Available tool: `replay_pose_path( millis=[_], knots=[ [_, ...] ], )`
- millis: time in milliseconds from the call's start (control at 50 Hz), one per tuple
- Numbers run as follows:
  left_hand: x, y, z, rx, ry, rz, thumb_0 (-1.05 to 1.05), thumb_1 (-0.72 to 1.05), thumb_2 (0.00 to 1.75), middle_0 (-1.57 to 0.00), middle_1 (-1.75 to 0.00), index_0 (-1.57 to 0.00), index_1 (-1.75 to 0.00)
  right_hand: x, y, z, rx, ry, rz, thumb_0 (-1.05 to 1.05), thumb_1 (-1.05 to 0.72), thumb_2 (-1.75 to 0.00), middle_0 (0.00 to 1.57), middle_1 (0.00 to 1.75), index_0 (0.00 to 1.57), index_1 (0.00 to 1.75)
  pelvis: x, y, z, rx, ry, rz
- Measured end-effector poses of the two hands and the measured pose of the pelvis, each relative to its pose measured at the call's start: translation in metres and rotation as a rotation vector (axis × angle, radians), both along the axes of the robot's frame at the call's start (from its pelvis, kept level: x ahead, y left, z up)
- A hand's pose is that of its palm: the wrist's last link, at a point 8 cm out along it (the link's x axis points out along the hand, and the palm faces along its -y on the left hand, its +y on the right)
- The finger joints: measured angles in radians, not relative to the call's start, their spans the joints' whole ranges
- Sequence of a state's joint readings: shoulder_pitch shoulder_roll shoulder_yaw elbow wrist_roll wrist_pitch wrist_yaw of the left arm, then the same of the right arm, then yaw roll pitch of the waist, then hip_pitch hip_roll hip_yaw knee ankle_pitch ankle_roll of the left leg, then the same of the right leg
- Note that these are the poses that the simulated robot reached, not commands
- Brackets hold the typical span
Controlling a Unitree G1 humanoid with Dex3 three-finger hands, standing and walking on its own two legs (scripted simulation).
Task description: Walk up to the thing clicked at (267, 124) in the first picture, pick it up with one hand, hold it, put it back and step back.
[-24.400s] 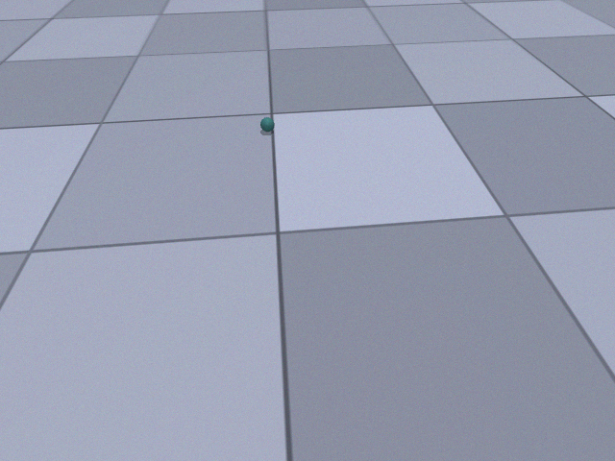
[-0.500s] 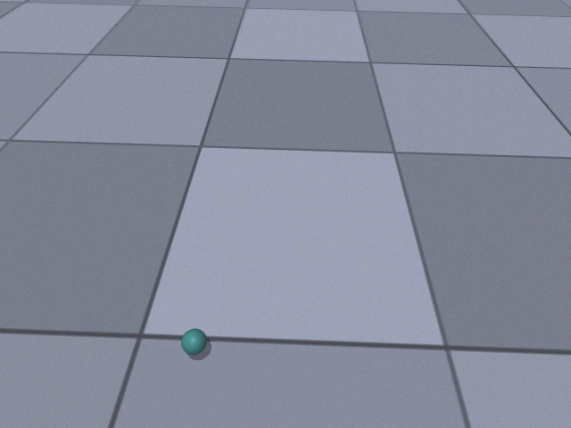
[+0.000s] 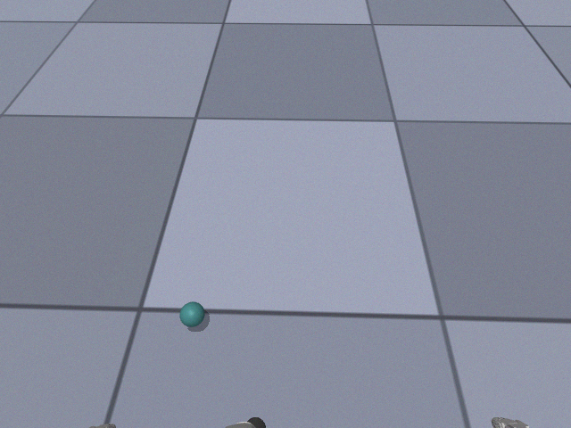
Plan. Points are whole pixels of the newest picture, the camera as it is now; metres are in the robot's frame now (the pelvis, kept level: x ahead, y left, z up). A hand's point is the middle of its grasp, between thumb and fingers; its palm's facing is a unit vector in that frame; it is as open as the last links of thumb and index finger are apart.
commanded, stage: walk up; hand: left
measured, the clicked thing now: (192, 314) +0.55 +0.37 -0.73
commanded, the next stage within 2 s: stand in 1.86 s
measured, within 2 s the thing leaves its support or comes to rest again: neither
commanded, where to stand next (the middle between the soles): +0.11 -0.01 m, yaw -2 degrees
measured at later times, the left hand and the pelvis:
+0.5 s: hand out of the picture -0.05 +0.26 -0.12, palm faces +0.12 -0.90 -0.42, open 7.4 cm; pelvis -0.06 -0.02 +0.01, yaw +4 degrees
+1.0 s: hand out of the picture +0.05 +0.28 -0.16, palm faces +0.01 -0.94 -0.34, open 7.4 cm; pelvis -0.01 +0.01 +0.00, yaw +2 degrees
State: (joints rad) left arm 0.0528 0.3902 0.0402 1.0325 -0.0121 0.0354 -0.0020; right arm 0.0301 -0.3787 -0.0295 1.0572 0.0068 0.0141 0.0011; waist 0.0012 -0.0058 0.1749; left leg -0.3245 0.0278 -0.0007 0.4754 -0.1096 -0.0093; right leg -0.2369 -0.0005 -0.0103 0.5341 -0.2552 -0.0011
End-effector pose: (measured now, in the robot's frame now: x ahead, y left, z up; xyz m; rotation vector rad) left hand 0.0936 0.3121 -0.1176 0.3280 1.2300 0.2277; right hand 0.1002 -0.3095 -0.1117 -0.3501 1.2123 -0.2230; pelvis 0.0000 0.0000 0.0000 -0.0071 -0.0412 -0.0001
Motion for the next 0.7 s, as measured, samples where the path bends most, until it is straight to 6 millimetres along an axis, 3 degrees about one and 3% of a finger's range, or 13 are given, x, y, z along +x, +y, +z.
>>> replay_pose_path(
  millis=[100, 200, 280, 380, 460, 540, 620, 700],
  knots=[
    [-0.015, -0.005, -0.004, 0.026, -0.01, -0.012, 0.0, 0.9, 0.89, -0.2, -0.3, -0.21, -0.3, -0.016, -0.017, -0.01, -0.013, -0.012, 0.006, 0.0, -0.9, -0.89, 0.2, 0.3, 0.21, 0.3, -0.024, -0.013, -0.012, 0.014, -0.001, -0.004],
    [-0.065, -0.022, -0.007, 0.056, 0.028, -0.003, 0.0, 0.9, 0.89, -0.2, -0.3, -0.2, -0.3, -0.021, -0.038, -0.026, -0.009, -0.071, 0.014, 0.0, -0.9, -0.89, 0.2, 0.3, 0.21, 0.3, -0.049, -0.03, -0.025, 0.016, -0.003, -0.02],
    [-0.106, -0.035, 0.002, 0.059, 0.069, 0.016, 0.0, 0.9, 0.89, -0.2, -0.3, -0.21, -0.3, -0.038, -0.036, -0.025, 0.02, -0.069, 0.03, 0.0, -0.9, -0.89, 0.2, 0.3, 0.2, 0.3, -0.063, -0.035, -0.016, 0.04, -0.008, -0.013],
    [-0.132, -0.038, 0.02, 0.061, 0.021, 0.058, 0.01, 0.9, 0.89, -0.2, -0.3, -0.21, -0.3, -0.074, -0.034, -0.022, 0.057, 0.025, 0.066, 0.0, -0.9, -0.89, 0.2, 0.3, 0.2, 0.3, -0.066, -0.035, -0.004, 0.029, 0.009, 0.034],
    [-0.149, -0.026, 0.034, 0.064, -0.04, 0.105, 0.01, 0.9, 0.89, -0.21, -0.3, -0.21, -0.3, -0.09, -0.031, -0.012, 0.054, 0.089, 0.099, 0.0, -0.9, -0.89, 0.2, 0.3, 0.21, 0.3, -0.06, -0.028, 0.005, 0.038, 0.004, 0.069],
    [-0.168, -0.006, 0.038, 0.063, -0.015, 0.128, 0.01, 0.89, 0.89, -0.21, -0.3, -0.21, -0.3, -0.079, -0.023, 0.001, 0.036, 0.066, 0.134, 0.01, -0.9, -0.89, 0.2, 0.3, 0.21, 0.3, -0.057, -0.016, 0.009, 0.035, -0.005, 0.086],
    [-0.177, 0.021, 0.025, 0.045, 0.03, 0.134, 0.01, 0.89, 0.89, -0.2, -0.3, -0.21, -0.3, -0.057, -0.007, 0.012, -0.002, -0.008, 0.159, 0.01, -0.9, -0.89, 0.2, 0.3, 0.21, 0.3, -0.051, 0.002, 0.003, 0.013, -0.01, 0.094],
    [-0.164, 0.041, 0.0, 0.029, 0.06, 0.123, 0.01, 0.9, 0.89, -0.2, -0.3, -0.21, -0.3, -0.05, 0.007, 0.018, -0.061, -0.093, 0.144, 0.0, -0.9, -0.89, 0.2, 0.3, 0.21, 0.3, -0.041, 0.018, -0.009, 0.034, -0.024, 0.078]
  ],
)
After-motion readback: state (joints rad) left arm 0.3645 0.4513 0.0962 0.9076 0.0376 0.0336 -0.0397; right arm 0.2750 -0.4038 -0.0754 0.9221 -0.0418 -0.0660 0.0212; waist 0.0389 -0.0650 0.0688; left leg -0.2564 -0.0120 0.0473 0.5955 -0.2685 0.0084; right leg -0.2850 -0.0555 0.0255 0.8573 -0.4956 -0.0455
